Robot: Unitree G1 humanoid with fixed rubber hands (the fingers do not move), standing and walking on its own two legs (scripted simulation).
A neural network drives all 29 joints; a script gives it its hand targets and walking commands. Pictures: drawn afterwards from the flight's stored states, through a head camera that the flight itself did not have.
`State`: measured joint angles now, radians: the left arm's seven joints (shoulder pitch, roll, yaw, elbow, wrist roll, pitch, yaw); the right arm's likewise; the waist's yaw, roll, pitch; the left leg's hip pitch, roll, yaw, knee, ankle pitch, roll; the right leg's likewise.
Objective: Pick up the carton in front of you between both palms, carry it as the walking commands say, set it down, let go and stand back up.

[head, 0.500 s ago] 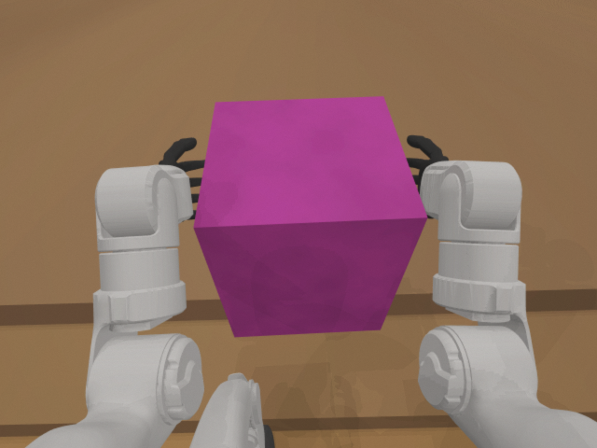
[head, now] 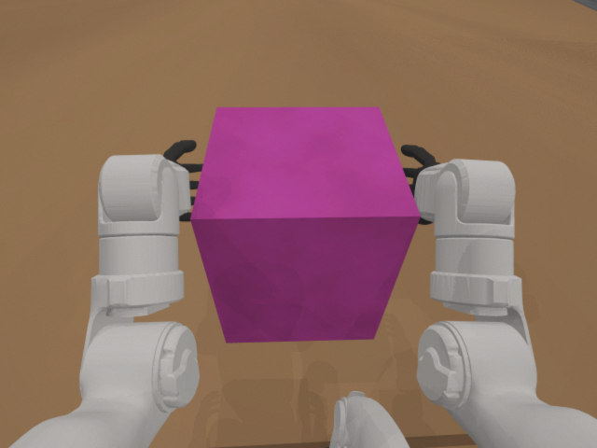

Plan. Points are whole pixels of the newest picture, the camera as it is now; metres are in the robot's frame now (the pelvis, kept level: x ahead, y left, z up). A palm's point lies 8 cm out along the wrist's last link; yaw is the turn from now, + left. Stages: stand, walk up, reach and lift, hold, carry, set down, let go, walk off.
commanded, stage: carry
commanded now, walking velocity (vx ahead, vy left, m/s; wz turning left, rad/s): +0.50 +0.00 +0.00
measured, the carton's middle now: (299, 229) +0.39 +0.01 +0.13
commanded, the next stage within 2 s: none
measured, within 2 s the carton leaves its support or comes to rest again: neither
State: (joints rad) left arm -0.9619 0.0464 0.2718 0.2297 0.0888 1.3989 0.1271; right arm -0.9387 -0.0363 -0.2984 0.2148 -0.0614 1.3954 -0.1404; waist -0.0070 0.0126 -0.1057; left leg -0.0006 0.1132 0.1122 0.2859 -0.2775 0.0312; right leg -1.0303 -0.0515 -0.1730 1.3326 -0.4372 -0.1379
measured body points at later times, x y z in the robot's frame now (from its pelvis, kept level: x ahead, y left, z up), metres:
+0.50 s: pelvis +0.32 +0.06 +0.12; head +0.33 +0.04 +0.57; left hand +0.72 +0.19 +0.31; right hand +0.71 -0.11 +0.30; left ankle +0.50 +0.15 -0.52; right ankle +0.15 -0.10 -0.58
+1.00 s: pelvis +0.61 +0.05 +0.21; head +0.58 +0.05 +0.66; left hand +0.99 +0.20 +0.41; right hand +0.98 -0.10 +0.40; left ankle +0.50 +0.15 -0.51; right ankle +0.74 -0.05 -0.50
